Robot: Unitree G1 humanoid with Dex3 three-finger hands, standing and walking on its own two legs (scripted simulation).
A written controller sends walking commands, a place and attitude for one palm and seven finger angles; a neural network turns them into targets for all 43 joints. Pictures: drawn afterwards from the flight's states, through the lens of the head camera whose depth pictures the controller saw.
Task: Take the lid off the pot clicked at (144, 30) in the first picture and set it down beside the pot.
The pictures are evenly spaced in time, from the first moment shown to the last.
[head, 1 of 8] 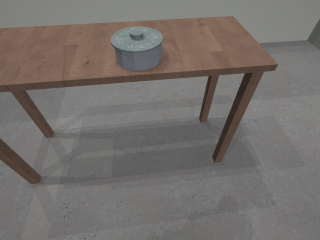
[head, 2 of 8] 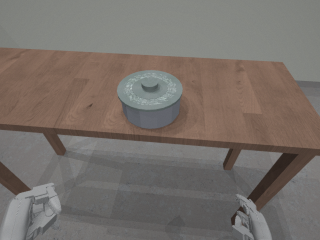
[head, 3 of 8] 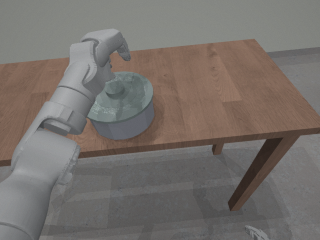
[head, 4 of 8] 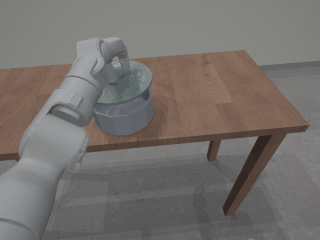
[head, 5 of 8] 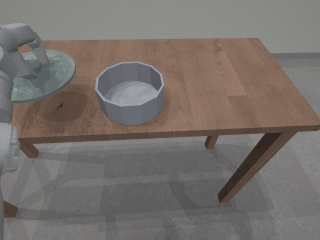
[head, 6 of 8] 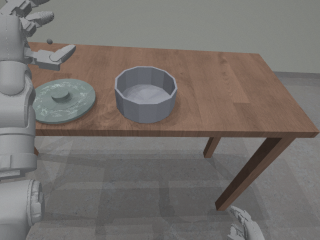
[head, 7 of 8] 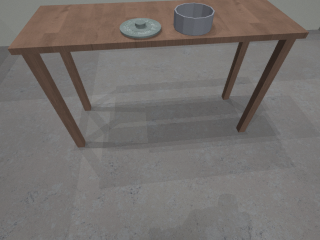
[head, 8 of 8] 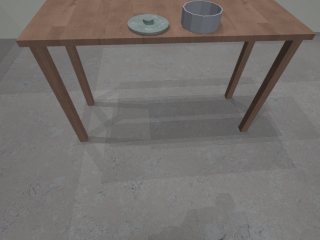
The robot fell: no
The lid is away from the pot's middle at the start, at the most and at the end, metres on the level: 0.00 0.26 0.25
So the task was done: yes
